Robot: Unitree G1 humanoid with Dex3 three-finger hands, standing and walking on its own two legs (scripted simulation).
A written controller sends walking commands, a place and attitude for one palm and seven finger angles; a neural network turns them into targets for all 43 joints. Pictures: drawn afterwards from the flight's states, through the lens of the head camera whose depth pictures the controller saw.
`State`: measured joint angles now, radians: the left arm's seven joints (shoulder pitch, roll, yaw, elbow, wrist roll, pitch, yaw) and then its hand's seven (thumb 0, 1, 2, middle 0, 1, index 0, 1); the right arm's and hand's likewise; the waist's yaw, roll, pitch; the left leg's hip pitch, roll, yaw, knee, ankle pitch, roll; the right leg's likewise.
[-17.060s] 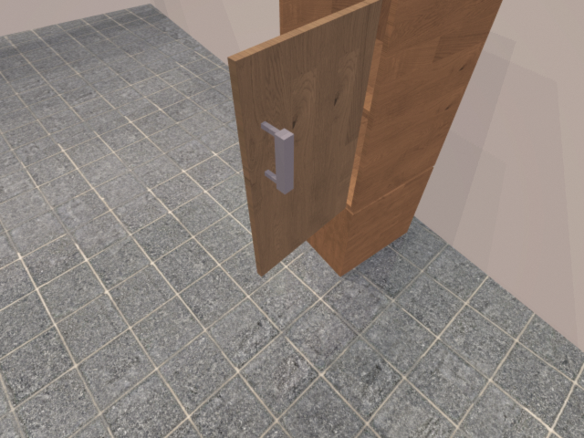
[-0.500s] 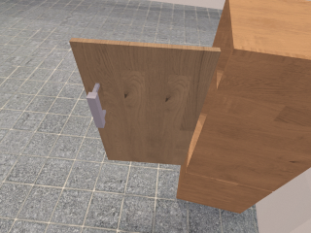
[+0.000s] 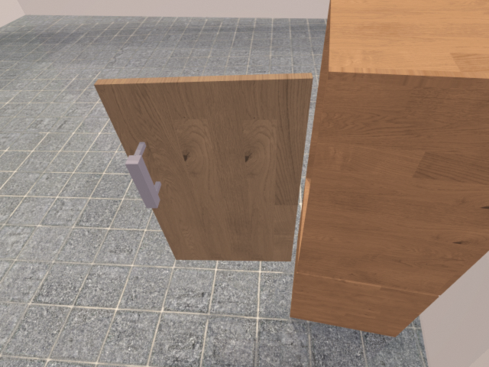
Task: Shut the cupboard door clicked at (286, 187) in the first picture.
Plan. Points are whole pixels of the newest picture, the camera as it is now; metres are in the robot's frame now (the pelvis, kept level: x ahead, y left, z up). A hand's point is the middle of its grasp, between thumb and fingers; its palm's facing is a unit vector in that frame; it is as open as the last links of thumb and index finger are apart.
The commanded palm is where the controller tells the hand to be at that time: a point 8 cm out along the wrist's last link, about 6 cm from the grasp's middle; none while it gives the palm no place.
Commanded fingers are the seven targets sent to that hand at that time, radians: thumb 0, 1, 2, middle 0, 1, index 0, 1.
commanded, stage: look again from close up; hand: left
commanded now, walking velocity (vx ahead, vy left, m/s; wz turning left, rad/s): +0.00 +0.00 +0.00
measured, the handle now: (147, 175) +0.45 +0.23 +0.06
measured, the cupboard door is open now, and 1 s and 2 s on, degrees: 99 99 99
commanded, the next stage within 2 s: raise the hand and make a fist in 0.18 s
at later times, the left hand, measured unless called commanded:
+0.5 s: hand (154, 323) +0.19 +0.16 -0.01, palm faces +0.21 -0.97 -0.07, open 7.0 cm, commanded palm +0.11 +0.21 -0.05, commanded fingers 0.00 0.90 0.90 -0.40 -0.52 -0.40 -0.52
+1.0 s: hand (147, 339) +0.17 +0.17 -0.02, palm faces -0.03 -1.00 -0.04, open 4.7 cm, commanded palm +0.13 +0.23 -0.01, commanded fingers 0.00 0.90 0.90 -0.86 -1.02 -0.86 -1.02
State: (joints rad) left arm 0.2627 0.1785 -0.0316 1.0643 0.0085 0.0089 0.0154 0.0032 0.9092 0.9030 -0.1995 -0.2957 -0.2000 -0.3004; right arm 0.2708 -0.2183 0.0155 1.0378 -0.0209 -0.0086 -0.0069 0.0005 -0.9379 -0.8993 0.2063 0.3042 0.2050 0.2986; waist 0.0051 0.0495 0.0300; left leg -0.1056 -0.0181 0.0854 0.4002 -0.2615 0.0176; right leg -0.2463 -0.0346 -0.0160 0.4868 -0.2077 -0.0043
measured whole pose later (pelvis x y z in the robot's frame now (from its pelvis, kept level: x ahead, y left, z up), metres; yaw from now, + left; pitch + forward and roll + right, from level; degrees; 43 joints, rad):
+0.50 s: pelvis -0.02 -0.02 -0.03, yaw +3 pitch +3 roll +1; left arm 0.35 0.16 0.07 0.23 -0.20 -0.31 -0.01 0.02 0.93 0.90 -0.25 -0.36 -0.25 -0.36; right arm 0.29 -0.24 -0.03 0.78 0.00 -0.34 -0.04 0.01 -0.91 -0.90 0.21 0.30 0.20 0.30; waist -0.04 0.03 -0.07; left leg -0.39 0.00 0.03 0.70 -0.36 -0.01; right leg -0.49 -0.04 -0.07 0.73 -0.30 -0.03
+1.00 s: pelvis -0.03 +0.00 -0.08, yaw +4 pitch +11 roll -2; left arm 0.44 0.23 0.06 -0.19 -0.23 -0.26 -0.25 0.01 0.90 0.90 -0.68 -0.83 -0.68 -0.83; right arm 0.25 -0.17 0.07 0.49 0.02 -0.19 -0.04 0.01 -0.90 -0.90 0.21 0.30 0.21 0.30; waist 0.02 0.04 -0.10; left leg -0.78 0.01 -0.02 1.14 -0.55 0.02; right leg -0.82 -0.04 -0.10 1.06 -0.43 -0.01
